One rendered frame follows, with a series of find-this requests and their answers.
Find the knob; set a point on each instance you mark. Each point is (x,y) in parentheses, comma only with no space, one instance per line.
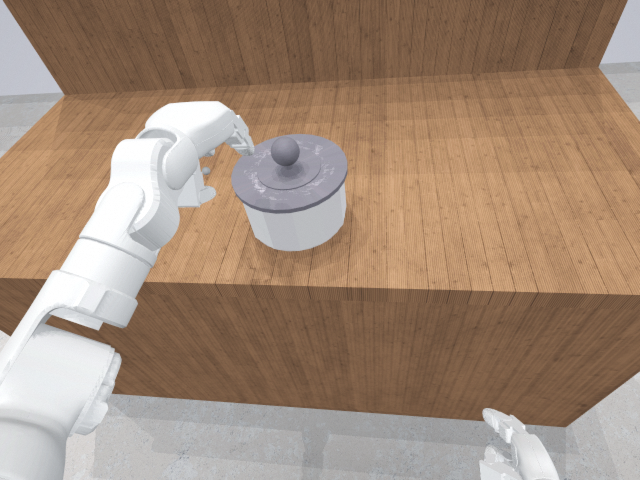
(285,151)

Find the robot left upper arm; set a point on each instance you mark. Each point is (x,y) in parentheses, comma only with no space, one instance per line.
(60,384)

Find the pot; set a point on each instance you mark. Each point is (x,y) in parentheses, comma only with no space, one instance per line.
(300,230)

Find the robot left forearm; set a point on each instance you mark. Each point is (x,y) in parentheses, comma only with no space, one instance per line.
(134,217)

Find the table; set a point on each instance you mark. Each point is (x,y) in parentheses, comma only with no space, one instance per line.
(490,250)

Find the robot left hand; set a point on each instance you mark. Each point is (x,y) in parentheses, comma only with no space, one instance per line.
(207,124)

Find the lid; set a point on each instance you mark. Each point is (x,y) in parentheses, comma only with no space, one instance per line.
(262,184)

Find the robot right hand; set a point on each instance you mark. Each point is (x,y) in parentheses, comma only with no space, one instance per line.
(529,459)

